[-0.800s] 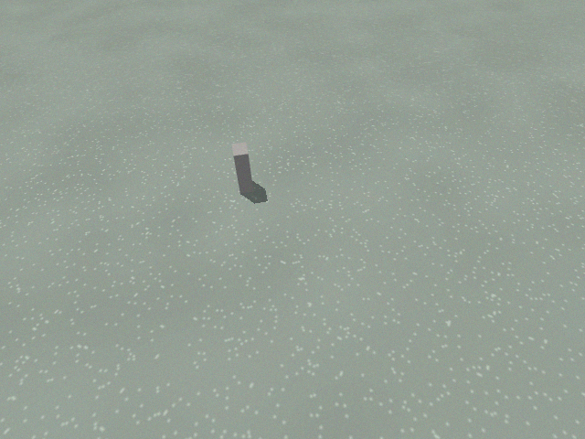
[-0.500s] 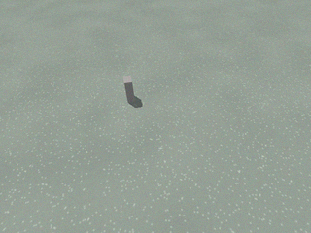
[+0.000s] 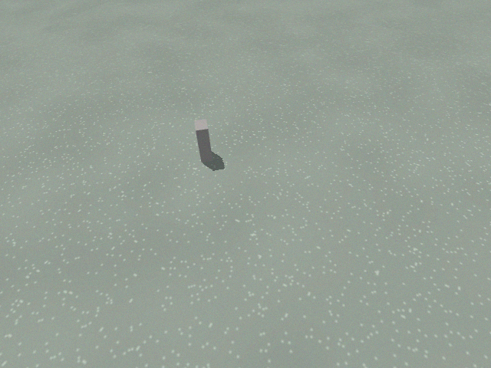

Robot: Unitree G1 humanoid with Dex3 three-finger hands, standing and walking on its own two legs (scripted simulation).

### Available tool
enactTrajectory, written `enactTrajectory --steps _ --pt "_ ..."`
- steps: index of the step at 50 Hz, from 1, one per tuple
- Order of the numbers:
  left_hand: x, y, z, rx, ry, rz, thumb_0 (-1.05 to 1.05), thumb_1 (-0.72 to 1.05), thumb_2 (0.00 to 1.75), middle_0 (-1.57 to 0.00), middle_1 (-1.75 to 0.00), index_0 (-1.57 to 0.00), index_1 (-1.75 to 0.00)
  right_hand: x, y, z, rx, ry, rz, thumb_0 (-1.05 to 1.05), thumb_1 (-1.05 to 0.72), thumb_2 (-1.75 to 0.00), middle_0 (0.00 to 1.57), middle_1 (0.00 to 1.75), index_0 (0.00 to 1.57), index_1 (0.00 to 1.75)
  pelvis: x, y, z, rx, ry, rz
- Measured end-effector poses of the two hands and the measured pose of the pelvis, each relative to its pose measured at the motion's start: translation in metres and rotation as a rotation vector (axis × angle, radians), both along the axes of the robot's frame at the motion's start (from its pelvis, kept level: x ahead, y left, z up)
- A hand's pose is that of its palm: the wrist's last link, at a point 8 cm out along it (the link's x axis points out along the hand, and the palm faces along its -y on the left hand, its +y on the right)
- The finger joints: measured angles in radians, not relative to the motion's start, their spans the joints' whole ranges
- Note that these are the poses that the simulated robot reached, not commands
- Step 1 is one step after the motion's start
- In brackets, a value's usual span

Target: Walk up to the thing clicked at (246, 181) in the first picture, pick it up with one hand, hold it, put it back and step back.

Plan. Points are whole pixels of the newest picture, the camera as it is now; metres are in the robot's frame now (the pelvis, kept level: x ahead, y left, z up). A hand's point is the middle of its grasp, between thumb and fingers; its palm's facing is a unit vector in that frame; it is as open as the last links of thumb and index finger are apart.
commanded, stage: stand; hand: left
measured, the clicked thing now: (203, 141) +1.42 +0.26 -0.66
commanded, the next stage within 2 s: walk up in 0.32 s
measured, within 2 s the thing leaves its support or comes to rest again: neither
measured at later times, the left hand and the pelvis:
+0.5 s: hand out of the picture +0.08 +0.29 -0.15, palm faces +0.05 -0.93 -0.36, open 7.4 cm; pelvis +0.02 +0.01 -0.01, yaw +3 degrees
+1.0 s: hand (76, 312) +0.28 +0.37 -0.15, palm faces +0.00 -0.94 -0.34, open 7.4 cm; pelvis +0.22 +0.08 -0.01, yaw +4 degrees
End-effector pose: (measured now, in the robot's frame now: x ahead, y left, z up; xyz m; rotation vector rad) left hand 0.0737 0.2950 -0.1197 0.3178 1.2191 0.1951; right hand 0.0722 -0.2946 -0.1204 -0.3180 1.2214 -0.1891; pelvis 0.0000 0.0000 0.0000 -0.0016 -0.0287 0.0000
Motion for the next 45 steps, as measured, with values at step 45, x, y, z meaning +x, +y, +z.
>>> enactTrajectory --steps 45 --pt "0.129 0.121 -0.002 -0.004 -0.061 0.034 0.01 0.91 0.90 -0.20 -0.29 -0.20 -0.30 0.151 0.064 0.025 -0.050 -0.085 0.060 0.00 -0.90 -0.90 0.21 0.30 0.21 0.30 0.166 0.085 -0.009 0.012 -0.037 0.072"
